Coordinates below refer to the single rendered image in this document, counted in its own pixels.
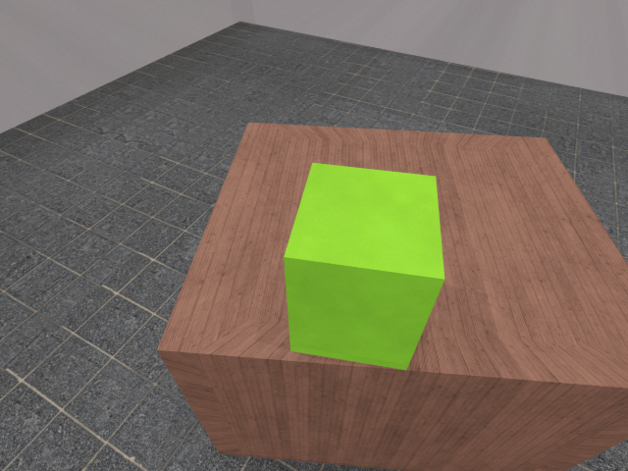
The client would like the pedestal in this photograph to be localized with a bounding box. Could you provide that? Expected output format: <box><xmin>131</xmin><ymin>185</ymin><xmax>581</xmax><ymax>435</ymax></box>
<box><xmin>157</xmin><ymin>123</ymin><xmax>628</xmax><ymax>471</ymax></box>

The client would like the carton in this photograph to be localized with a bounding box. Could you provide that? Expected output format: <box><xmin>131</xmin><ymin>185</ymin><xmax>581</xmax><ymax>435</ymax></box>
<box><xmin>284</xmin><ymin>163</ymin><xmax>445</xmax><ymax>370</ymax></box>

